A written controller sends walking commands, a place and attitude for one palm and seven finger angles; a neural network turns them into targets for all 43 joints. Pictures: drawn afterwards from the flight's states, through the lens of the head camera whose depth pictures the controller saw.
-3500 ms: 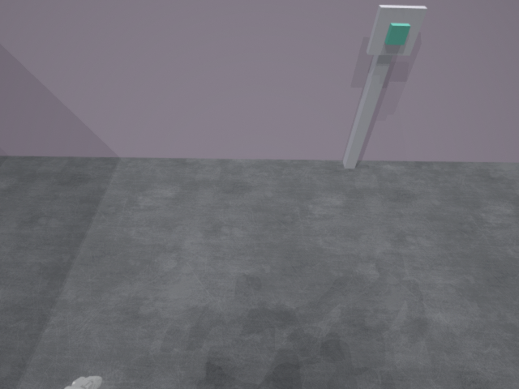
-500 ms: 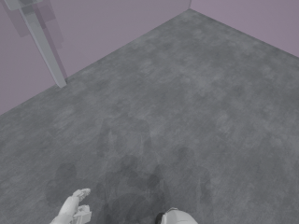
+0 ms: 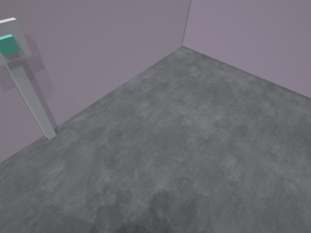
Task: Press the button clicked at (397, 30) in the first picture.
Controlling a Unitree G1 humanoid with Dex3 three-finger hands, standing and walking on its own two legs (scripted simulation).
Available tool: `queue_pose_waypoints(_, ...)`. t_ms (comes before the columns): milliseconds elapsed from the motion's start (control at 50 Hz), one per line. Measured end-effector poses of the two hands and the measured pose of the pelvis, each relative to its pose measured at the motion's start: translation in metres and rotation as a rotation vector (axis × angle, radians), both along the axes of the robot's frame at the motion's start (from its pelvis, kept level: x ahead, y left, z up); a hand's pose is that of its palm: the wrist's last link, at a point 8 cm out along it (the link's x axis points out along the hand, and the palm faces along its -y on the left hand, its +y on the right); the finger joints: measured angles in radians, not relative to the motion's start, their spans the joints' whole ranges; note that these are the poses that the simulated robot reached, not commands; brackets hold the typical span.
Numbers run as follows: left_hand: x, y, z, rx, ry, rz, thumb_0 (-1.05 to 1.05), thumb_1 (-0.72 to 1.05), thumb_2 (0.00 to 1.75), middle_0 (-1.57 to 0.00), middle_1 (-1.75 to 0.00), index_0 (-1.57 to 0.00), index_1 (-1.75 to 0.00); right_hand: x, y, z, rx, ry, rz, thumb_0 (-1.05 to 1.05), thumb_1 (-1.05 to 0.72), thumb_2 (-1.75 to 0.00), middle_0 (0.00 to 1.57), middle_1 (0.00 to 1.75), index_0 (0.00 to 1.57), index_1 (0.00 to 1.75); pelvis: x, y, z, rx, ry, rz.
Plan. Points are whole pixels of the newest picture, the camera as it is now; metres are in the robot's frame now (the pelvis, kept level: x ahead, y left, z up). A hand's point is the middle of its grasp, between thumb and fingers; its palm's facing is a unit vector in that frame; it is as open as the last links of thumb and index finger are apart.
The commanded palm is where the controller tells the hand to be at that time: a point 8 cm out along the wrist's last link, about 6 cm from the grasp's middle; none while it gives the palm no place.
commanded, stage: walk to a spot facing it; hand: left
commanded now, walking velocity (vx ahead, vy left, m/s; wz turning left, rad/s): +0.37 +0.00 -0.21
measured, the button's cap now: (6, 44) +0.86 +0.75 +0.00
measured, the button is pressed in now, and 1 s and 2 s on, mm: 0 0 0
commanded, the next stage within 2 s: turn to face it in 1.04 s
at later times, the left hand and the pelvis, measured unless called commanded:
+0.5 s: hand (124, 182) +0.32 +0.12 -0.17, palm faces -0.03 -0.98 -0.22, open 7.2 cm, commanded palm none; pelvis +0.24 -0.07 -0.01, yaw -4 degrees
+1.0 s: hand (121, 152) +0.44 +0.15 -0.18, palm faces -0.03 -0.99 -0.16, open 7.4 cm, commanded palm none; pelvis +0.46 -0.03 -0.01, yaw -7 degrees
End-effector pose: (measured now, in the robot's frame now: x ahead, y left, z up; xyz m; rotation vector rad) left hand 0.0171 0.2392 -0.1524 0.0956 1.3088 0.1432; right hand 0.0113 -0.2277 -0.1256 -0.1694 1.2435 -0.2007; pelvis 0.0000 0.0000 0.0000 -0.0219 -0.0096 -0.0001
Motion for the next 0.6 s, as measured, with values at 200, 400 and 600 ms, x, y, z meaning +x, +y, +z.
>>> queue_pose_waypoints(200, 0.127, -0.023, 0.003, -0.01, 0.019, -0.095, 0.01, 0.94, 0.89, -0.19, -0.29, -0.19, -0.3, -0.027, 0.026, -0.003, 0.09, 0.303, -0.17, 0.0, -0.91, -0.9, 0.2, 0.3, 0.2, 0.3, 0.092, -0.01, 0.001, 0.016, 0.008, -0.056)
queue_pose_waypoints(400, 0.275, -0.076, -0.008, 0.024, -0.132, -0.138, 0.0, 0.92, 0.89, -0.19, -0.29, -0.19, -0.3, 0.043, -0.003, -0.034, 0.173, 0.444, -0.234, 0.01, -0.9, -0.9, 0.2, 0.3, 0.2, 0.3, 0.198, -0.057, -0.026, 0.021, -0.019, -0.076)
queue_pose_waypoints(600, 0.3, -0.081, 0.016, 0.047, -0.033, -0.094, -0.01, 0.93, 0.89, -0.2, -0.29, -0.19, -0.3, 0.291, -0.074, -0.016, 0.056, -0.018, -0.103, 0.01, -0.93, -0.9, 0.19, 0.3, 0.19, 0.3, 0.282, -0.066, 0.001, 0.013, -0.005, -0.074)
